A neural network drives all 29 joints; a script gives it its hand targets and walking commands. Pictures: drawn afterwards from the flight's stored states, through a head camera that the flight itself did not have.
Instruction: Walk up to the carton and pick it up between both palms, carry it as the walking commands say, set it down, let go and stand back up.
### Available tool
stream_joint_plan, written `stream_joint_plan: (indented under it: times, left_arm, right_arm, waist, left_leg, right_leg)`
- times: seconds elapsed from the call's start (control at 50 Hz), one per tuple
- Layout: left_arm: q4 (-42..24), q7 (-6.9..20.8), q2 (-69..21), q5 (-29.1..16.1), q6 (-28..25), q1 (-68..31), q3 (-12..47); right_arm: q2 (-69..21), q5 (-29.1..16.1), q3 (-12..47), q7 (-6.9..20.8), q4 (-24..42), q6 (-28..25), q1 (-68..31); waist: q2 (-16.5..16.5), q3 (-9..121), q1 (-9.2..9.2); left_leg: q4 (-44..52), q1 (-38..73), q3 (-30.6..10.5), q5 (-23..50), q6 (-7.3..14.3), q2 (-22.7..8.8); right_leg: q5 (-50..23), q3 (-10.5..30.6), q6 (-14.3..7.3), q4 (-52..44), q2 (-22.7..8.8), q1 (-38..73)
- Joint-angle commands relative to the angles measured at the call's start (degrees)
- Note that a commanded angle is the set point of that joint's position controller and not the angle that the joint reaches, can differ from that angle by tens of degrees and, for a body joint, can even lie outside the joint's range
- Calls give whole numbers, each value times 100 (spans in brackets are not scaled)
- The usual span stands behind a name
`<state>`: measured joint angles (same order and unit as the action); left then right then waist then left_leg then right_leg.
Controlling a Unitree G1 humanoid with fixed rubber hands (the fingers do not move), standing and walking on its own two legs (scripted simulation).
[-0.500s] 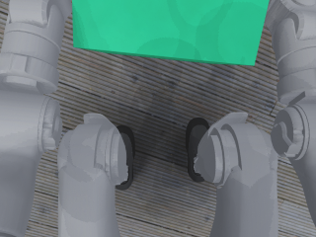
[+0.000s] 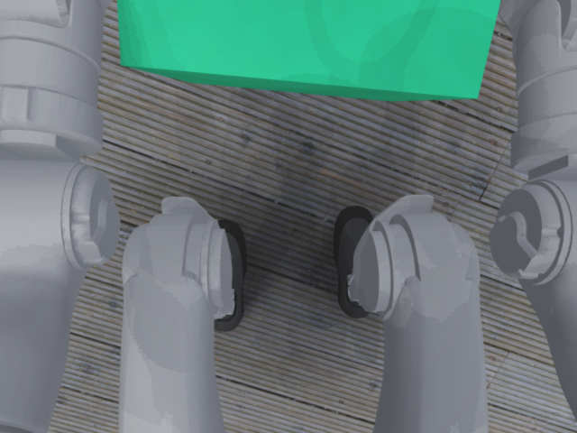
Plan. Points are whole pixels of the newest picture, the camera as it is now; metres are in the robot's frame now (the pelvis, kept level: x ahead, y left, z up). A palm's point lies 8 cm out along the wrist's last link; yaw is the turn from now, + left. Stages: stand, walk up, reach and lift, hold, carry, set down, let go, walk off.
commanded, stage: reach and lift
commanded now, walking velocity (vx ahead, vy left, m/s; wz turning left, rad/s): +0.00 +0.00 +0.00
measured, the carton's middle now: out of the picture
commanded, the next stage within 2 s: none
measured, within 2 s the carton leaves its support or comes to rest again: neither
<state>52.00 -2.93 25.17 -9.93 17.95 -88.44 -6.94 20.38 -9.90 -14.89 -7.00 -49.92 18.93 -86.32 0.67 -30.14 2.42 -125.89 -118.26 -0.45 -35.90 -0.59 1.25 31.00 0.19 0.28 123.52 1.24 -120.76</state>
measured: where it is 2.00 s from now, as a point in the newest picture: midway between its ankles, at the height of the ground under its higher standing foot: (290, 286)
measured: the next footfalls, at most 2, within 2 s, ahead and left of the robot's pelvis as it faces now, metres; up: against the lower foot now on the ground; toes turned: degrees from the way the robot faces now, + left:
none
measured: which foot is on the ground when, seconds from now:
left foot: down 0.00-1.00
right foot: down 0.00-1.00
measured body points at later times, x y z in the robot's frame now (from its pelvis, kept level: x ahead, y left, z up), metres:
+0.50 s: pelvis -0.01 +0.01 +0.05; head +0.35 +0.01 +0.30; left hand +0.58 +0.16 -0.06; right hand +0.55 -0.21 -0.07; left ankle +0.11 +0.12 -0.35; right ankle +0.13 -0.12 -0.35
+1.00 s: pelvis -0.03 +0.00 +0.10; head +0.32 -0.01 +0.36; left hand +0.57 +0.16 +0.01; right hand +0.53 -0.21 -0.01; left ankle +0.11 +0.12 -0.35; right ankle +0.13 -0.12 -0.35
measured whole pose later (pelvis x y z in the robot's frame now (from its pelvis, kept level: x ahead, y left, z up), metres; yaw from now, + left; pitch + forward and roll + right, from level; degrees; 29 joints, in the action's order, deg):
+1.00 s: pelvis -0.03 +0.00 +0.10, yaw +1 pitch +25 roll +0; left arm 39.7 1.1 19.8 0.1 27.5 -84.8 -17.9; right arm 13.8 0.6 -25.3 -3.9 -33.6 28.9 -80.3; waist -0.7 -30.1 3.2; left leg -105.5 -103.5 -0.4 -27.3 -0.2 2.2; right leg 23.9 1.0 1.0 103.3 0.7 -104.8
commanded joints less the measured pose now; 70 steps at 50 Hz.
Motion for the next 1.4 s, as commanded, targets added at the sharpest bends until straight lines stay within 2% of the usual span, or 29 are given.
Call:
stream_joint_plan:
  times: [0.0, 0.06, 0.14, 0.2, 0.22, 0.24, 0.26, 0.32, 0.44, 0.56, 0.64, 0.66, 0.68, 0.7, 0.76, 0.78, 0.8, 0.86, 0.88, 0.94, 0.96, 1.0, 1.04, 1.08, 1.16, 1.2, 1.26, 1.36, 1.38]
  left_arm:
    - [-2075, 1554, -5358, -675, -141, -4408, 1880]
    - [-2556, 1591, -5482, -762, -27, -4538, 2079]
    - [-1627, 1596, -5851, -425, 159, -3662, 1688]
    - [-1915, 1690, -5993, -546, 151, -3555, 1820]
    - [-2935, 1640, -5989, -856, 93, -4137, 2312]
    - [-3297, 1560, -5883, -841, 90, -4384, 2189]
    - [-2899, 1541, -5870, -736, 193, -4128, 2090]
    - [-1623, 1583, -5994, -168, 333, -3518, 1544]
    - [-2648, 1555, -5887, -334, 316, -4084, 1869]
    - [-1921, 1698, -6163, 11, 553, -3766, 1483]
    - [-2446, 1741, -6086, -278, 584, -4260, 1764]
    - [-2415, 1754, -6146, -272, 616, -4061, 1692]
    - [-2525, 1748, -6094, -282, 609, -4393, 1739]
    - [-2890, 1777, -6135, -321, 641, -4418, 1778]
    - [-1498, 1999, -6266, 49, 771, -3804, 1403]
    - [-1518, 2018, -6371, 61, 737, -3757, 1366]
    - [-2233, 2051, -6551, -111, 782, -3890, 1726]
    - [-2413, 1969, -6321, -151, 766, -3997, 1629]
    - [-2411, 1979, -6374, -144, 757, -4123, 1697]
    - [-2519, 1949, -6430, -159, 828, -3698, 1737]
    - [-1982, 1930, -6207, 26, 794, -3788, 1493]
    - [-2435, 1972, -6466, -63, 755, -3801, 1673]
    - [-2124, 1967, -6136, 154, 754, -3862, 1320]
    - [-2226, 2028, -6264, 152, 779, -3638, 1505]
    - [-2226, 2150, -6300, 196, 796, -3621, 1396]
    - [-2169, 2220, -6370, 160, 833, -3884, 1486]
    - [-2851, 2177, -6570, -164, 860, -3837, 1973]
    - [-2657, 2145, -6571, -110, 873, -3887, 1879]
    - [-2786, 2173, -6608, -60, 895, -3750, 1915]
  right_arm:
    - [-5680, -656, 2244, 1589, 1491, 3, -3899]
    - [-5611, -663, 2302, 1559, 2215, 75, -4110]
    - [-5268, -484, 2242, 1551, 2113, 141, -4000]
    - [-5608, -378, 2142, 1601, 2110, 162, -3754]
    - [-5642, -502, 2294, 1596, 2631, 189, -3715]
    - [-5722, -572, 2400, 1603, 2657, 258, -3803]
    - [-5556, -537, 2339, 1602, 2794, 254, -3976]
    - [-5546, -150, 2058, 1697, 2058, 338, -3751]
    - [-5900, -460, 2263, 1846, 2222, 462, -3769]
    - [-6047, -161, 2056, 2029, 1739, 651, -3703]
    - [-5894, -256, 2124, 1980, 2212, 685, -4002]
    - [-5978, -454, 2256, 1939, 2656, 649, -4270]
    - [-6122, -288, 2139, 1942, 1999, 760, -3929]
    - [-6029, -431, 2389, 1910, 2835, 728, -4430]
    - [-6097, 101, 1783, 1971, 1628, 841, -3849]
    - [-6190, 71, 1945, 1998, 1961, 800, -3867]
    - [-6190, -78, 2110, 2031, 2568, 829, -3976]
    - [-6072, -295, 2249, 2080, 2558, 885, -4132]
    - [-6089, -203, 2187, 2081, 2244, 949, -3739]
    - [-6317, -375, 2631, 2054, 3078, 929, -4187]
    - [-6342, -214, 2266, 2075, 2180, 943, -3822]
    - [-6492, -313, 2508, 2099, 2643, 911, -3724]
    - [-6760, -304, 2447, 2139, 2106, 986, -3850]
    - [-6600, -133, 2390, 2193, 2226, 989, -3442]
    - [-6833, -156, 2410, 2214, 2294, 1009, -3574]
    - [-6760, -53, 2195, 2242, 1990, 1048, -3570]
    - [-6692, -336, 2724, 2148, 3169, 982, -3839]
    - [-6630, -67, 2445, 2185, 2500, 1072, -3232]
    - [-6610, -163, 2503, 2224, 2601, 1061, -3482]
  waist:
    - [-162, 11395, -138]
    - [-218, 12443, 97]
    - [-205, 11777, 100]
    - [-209, 12044, 342]
    - [-367, 13326, 603]
    - [-366, 13656, 285]
    - [-250, 13435, 471]
    - [-139, 11488, 247]
    - [-388, 13038, 101]
    - [-317, 12256, -144]
    - [-241, 13324, 309]
    - [-479, 13621, 20]
    - [-337, 13348, 217]
    - [-278, 14108, 180]
    - [-339, 12258, 259]
    - [-299, 12429, 127]
    - [-322, 13539, 495]
    - [-339, 13883, 312]
    - [-348, 13520, 501]
    - [-104, 14421, 97]
    - [-217, 13257, -6]
    - [-341, 13843, 49]
    - [-75, 13138, -324]
    - [-66, 13314, -43]
    - [-31, 13485, -180]
    - [-13, 13224, 117]
    - [-308, 14597, 119]
    - [-136, 13869, 412]
    - [-430, 14000, 258]
  left_leg:
    - [1320, 3117, 567, 2289, 163, 512]
    - [1366, 3860, 448, 2716, 203, 527]
    - [1503, 3544, 471, 2468, 175, 564]
    - [1605, 3922, 377, 2662, 166, 624]
    - [1538, 4723, 356, 3202, 116, 642]
    - [1618, 4756, 415, 3509, 86, 703]
    - [1714, 4707, 310, 3391, 87, 670]
    - [2027, 4122, 192, 2228, 139, 608]
    - [2205, 5023, 356, 2677, 110, 646]
    - [2669, 4900, 289, 2023, 140, 597]
    - [2593, 4935, 306, 2250, 98, 634]
    - [2641, 5141, 449, 2272, 143, 659]
    - [2670, 4838, 385, 2015, 109, 667]
    - [2745, 5227, 454, 2019, 156, 726]
    - [2929, 4117, 413, 1211, 171, 674]
    - [2917, 4219, 493, 1278, 182, 697]
    - [3070, 5105, 360, 1737, 150, 706]
    - [3015, 5373, 413, 2233, 97, 709]
    - [3147, 5276, 354, 2043, 107, 728]
    - [3244, 5736, 347, 2539, 152, 821]
    - [3216, 5043, 416, 1973, 124, 742]
    - [3326, 5230, 469, 2115, 124, 771]
    - [3429, 4706, 523, 1698, 227, 792]
    - [3600, 5199, 374, 1856, 164, 723]
    - [3705, 4895, 499, 1581, 238, 748]
    - [3888, 5127, 379, 1274, 245, 725]
    - [3945, 6088, 351, 2174, 174, 780]
    - [4220, 6050, 218, 1659, 115, 726]
    - [4231, 6120, 281, 1631, 98, 729]
  right_leg:
    - [-2698, -335, -48, -943, 451, 5445]
    - [-3052, -376, -50, -1009, 528, 5698]
    - [-2616, -431, -22, -1241, 459, 5188]
    - [-2776, -572, -23, -1280, 485, 5144]
    - [-3278, -506, -69, -1348, 576, 5611]
    - [-3616, -418, -66, -1341, 619, 5837]
    - [-3566, -524, -52, -1377, 587, 5810]
    - [-2093, -621, -43, -1689, 556, 4441]
    - [-2536, -568, -7, -1892, 559, 5162]
    - [-1645, -634, -25, -2209, 481, 4517]
    - [-2238, -617, -52, -2265, 583, 5360]
    - [-2183, -474, -16, -2373, 552, 5580]
    - [-2017, -534, -30, -2357, 526, 5518]
    - [-2064, -464, 21, -2545, 516, 6120]
    - [-1324, -502, -55, -2647, 506, 5282]
    - [-1381, -440, -30, -2728, 485, 5337]
    - [-1865, -592, -22, -2826, 533, 5876]
    - [-2195, -505, 14, -2841, 524, 6012]
    - [-2151, -599, 17, -2881, 556, 5863]
    - [-2511, -569, 78, -2926, 584, 6387]
    - [-1917, -490, 55, -2970, 562, 5659]
    - [-2258, -409, 46, -3060, 582, 6262]
    - [-1833, -303, 118, -3135, 534, 6160]
    - [-1925, -445, 76, -3300, 606, 6195]
    - [-1772, -314, 95, -3474, 562, 6761]
    - [-1403, -464, 111, -3575, 573, 6390]
    - [-2311, -366, 76, -3655, 577, 7260]
    - [-1666, -477, 36, -3907, 596, 6859]
    - [-1671, -418, 22, -3905, 604, 6992]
